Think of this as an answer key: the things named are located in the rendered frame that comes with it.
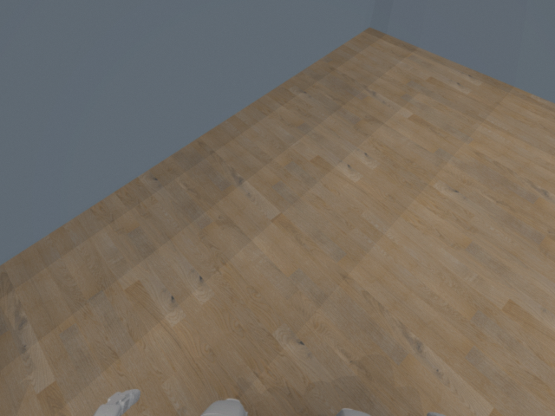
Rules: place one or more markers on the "robot left hand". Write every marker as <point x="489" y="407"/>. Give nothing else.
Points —
<point x="118" y="403"/>

